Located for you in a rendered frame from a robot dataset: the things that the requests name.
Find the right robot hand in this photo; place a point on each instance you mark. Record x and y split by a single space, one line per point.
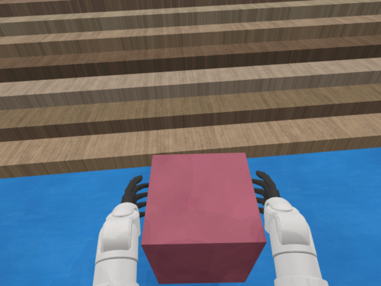
269 188

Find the robot right forearm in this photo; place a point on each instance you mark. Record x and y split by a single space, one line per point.
292 245

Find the carton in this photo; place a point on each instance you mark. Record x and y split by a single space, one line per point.
202 222

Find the robot left forearm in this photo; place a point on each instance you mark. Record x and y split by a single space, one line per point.
117 249

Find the left robot hand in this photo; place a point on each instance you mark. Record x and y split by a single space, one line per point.
130 195

